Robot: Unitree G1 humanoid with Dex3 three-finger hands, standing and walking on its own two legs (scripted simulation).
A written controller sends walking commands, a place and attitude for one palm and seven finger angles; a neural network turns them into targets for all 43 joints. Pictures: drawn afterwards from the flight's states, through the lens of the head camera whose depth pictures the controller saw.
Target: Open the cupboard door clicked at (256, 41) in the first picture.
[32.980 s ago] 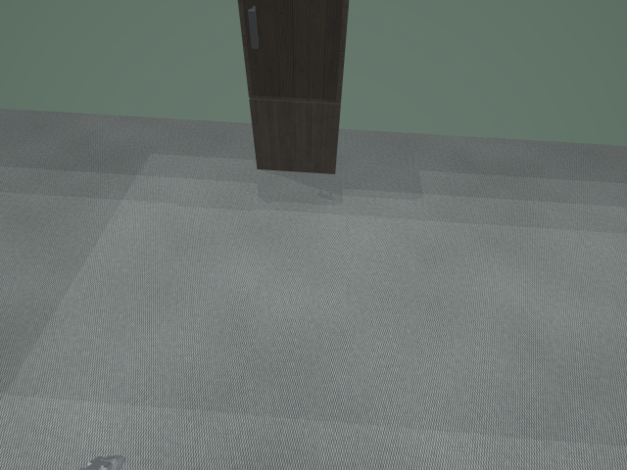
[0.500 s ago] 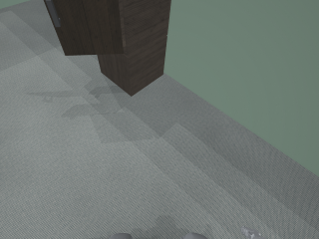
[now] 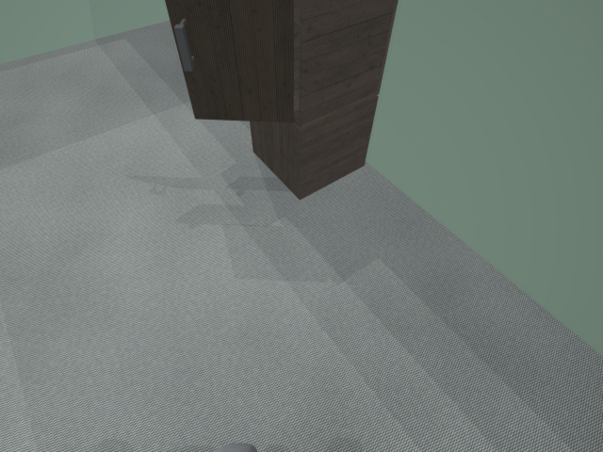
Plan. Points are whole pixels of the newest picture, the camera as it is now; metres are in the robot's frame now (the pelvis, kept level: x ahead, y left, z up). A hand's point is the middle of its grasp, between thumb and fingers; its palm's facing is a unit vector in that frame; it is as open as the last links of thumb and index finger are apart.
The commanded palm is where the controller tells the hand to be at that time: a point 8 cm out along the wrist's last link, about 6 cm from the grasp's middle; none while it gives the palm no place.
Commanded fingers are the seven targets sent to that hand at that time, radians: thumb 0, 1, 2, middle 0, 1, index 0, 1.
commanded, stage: take the last steps up to it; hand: left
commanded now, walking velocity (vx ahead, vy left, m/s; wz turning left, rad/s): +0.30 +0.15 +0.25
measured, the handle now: (186, 45) +1.15 +0.44 -0.06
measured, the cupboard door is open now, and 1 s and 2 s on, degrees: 52 52 52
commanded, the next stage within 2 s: come to a stop and stand still in 1.54 s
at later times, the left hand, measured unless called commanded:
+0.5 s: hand (169, 388) +0.22 +0.23 -0.16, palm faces +0.05 -0.98 -0.21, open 7.3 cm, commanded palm none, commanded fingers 0.00 0.90 0.90 -0.20 -0.30 -0.20 -0.30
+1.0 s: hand (143, 396) +0.21 +0.28 -0.19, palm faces +0.22 -0.96 -0.18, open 7.3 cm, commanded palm none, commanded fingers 0.00 0.90 0.90 -0.20 -0.30 -0.20 -0.30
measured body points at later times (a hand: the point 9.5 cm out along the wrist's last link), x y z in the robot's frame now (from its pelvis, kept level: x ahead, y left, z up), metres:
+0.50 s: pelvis +0.12 +0.04 -0.01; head +0.16 +0.03 +0.44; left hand +0.22 +0.29 -0.15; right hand +0.08 -0.18 -0.17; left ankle +0.01 +0.12 -0.74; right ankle +0.20 -0.06 -0.73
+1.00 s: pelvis +0.31 +0.12 -0.02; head +0.33 +0.13 +0.43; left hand +0.20 +0.33 -0.18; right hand +0.45 -0.11 -0.15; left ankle +0.37 +0.23 -0.74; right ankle +0.21 -0.04 -0.72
